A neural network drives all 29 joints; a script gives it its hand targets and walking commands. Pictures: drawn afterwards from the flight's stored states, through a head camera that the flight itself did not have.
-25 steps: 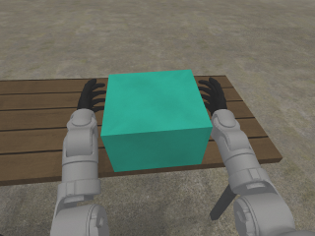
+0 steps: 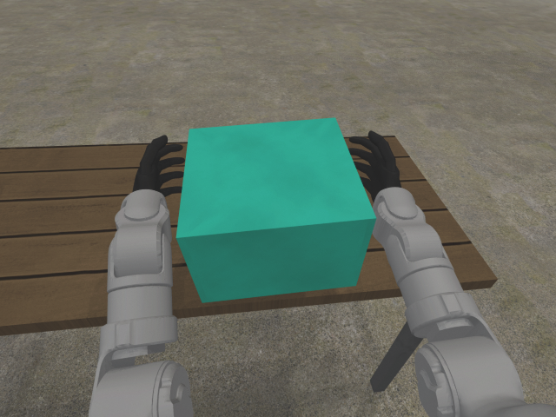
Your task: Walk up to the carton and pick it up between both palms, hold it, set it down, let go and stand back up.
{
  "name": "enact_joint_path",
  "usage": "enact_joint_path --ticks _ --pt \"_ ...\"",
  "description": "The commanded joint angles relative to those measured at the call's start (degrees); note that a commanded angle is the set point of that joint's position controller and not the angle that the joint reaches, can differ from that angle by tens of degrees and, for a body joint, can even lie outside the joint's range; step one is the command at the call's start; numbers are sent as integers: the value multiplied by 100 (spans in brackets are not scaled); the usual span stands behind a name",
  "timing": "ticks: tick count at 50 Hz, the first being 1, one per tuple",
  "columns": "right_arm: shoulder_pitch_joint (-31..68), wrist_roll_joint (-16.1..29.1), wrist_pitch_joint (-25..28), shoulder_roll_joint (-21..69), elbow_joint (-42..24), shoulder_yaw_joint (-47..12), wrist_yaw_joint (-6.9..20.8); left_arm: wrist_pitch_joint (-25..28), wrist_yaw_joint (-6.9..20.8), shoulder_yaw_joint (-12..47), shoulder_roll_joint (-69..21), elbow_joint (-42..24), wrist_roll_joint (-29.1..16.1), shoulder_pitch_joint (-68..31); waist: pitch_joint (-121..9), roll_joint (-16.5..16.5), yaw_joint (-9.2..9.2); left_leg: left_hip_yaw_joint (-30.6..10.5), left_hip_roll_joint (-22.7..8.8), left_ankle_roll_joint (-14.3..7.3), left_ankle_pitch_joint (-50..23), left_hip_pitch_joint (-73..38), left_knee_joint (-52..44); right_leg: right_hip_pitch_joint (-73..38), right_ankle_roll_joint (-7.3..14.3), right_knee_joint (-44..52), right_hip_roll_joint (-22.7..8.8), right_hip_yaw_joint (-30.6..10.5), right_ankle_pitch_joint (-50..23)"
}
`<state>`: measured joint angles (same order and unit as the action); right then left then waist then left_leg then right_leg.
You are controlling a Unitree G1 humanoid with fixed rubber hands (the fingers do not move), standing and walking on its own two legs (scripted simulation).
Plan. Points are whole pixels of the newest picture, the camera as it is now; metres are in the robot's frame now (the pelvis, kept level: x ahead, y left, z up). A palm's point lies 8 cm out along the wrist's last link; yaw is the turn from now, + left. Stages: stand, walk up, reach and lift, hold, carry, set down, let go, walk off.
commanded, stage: reach and lift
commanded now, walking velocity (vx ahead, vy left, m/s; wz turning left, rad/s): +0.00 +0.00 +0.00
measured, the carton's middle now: (271, 206) +0.39 -0.01 +0.12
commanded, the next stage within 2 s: hold in 0.10 s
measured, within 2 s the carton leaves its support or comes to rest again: neither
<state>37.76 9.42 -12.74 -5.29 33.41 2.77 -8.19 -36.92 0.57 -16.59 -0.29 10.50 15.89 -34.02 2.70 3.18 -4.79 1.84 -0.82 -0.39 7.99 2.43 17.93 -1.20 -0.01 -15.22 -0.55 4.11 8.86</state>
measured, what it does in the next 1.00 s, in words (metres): stands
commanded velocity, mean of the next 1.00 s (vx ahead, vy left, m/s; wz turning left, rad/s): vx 0.00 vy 0.00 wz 0.00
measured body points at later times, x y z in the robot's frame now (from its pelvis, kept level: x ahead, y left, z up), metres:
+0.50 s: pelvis -0.01 +0.00 +0.00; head -0.06 +0.02 +0.45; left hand +0.37 +0.17 +0.19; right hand +0.37 -0.16 +0.20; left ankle +0.03 +0.11 -0.75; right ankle +0.00 -0.12 -0.75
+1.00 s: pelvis +0.00 +0.00 +0.00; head -0.05 +0.02 +0.45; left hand +0.37 +0.17 +0.19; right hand +0.37 -0.16 +0.20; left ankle +0.03 +0.11 -0.75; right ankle +0.00 -0.12 -0.75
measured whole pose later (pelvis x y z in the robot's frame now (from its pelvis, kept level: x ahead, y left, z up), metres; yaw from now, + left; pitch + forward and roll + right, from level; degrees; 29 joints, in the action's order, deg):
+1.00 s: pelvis +0.00 +0.00 +0.00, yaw +0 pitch -8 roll -1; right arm 38.9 11.9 -18.2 -5.7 29.3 1.2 -9.4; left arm -42.4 1.8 -17.3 0.0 4.9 16.5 -33.6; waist 1.6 3.0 -4.9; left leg 1.1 -0.7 -0.3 7.7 2.0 17.8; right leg -1.7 0.2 -15.1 -0.2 3.8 8.6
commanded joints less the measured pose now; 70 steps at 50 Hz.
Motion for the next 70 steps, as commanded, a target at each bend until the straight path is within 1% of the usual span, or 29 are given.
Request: enact_joint_path --ticks 1,5,7,10,11,13,17,21,29,36,44,55,70 --pt "4272 326 311 3261 -1707 -1970 541 430 770 2746 -3041 -758 -846 -3783 -2611 -369 -20 -57 256 144 -1344 -1125 39 -8 -243 105 323 69 -1228" --pt "4349 363 270 3294 -1682 -1987 533 406 774 2712 -3037 -764 -850 -3845 -2650 -358 4 -55 264 124 -1338 -1100 35 -50 -250 95 321 50 -1258" --pt "4375 474 245 3330 -1818 -2131 509 369 753 2776 -3044 -940 -890 -3817 -2797 -363 25 -65 271 130 -1608 -1172 117 -140 -248 66 340 26 -1427" --pt "4311 714 107 3398 -2195 -2466 388 239 750 2903 -3021 -1304 -979 -3679 -2931 -330 34 -78 312 133 -2010 -1169 226 -344 -267 43 351 -34 -1710" --pt "4202 780 36 3425 -2232 -2525 345 194 769 2924 -2994 -1388 -994 -3623 -2871 -317 15 -53 343 128 -1975 -1117 221 -353 -286 40 341 -57 -1737" --pt "4147 822 -104 3363 -2283 -2509 291 73 825 2865 -2911 -1449 -939 -3594 -2658 -306 7 -38 338 120 -1766 -1040 138 -314 -279 94 333 -55 -1490" --pt "4182 692 -285 3365 -2094 -2213 344 -76 907 2821 -2905 -1355 -888 -3822 -2233 -375 -54 4 285 94 -1010 -788 -119 -43 -217 221 294 -28 -682" --pt "4322 591 -317 3380 -1972 -2016 429 -95 911 2830 -2971 -1226 -909 -3991 -2267 -440 -95 -9 243 92 -795 -798 -172 69 -178 232 297 4 -465" --pt "4460 542 -264 3354 -1799 -1940 484 -72 912 2673 -2960 -1034 -860 -4026 -2419 -417 -47 -17 233 67 -853 -855 -152 38 -175 211 320 34 -457" --pt "4482 622 -209 3364 -1933 -2072 467 -53 897 2689 -2943 -1128 -856 -3978 -2543 -407 -9 -19 256 73 -1164 -949 -52 -41 -188 184 336 26 -689" --pt "4371 692 -228 3375 -2105 -2197 420 -54 899 2783 -2931 -1298 -890 -3893 -2551 -409 -29 -22 280 100 -1325 -981 -1 -103 -211 161 333 9 -916" --pt "4234 725 -303 3356 -2226 -2255 376 -73 931 2836 -2911 -1416 -919 -3810 -2507 -402 -67 -33 289 132 -1350 -973 -4 -144 -223 154 333 3 -1029" --pt "4250 724 -333 3353 -2211 -2246 386 -91 932 2820 -2914 -1403 -912 -3826 -2484 -406 -41 -33 277 121 -1264 -955 -33 -95 -209 172 335 0 -915"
